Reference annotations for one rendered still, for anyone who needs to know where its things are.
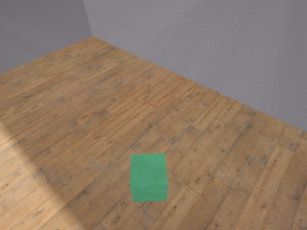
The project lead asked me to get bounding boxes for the carton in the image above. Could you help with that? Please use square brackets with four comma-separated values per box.
[130, 153, 168, 202]

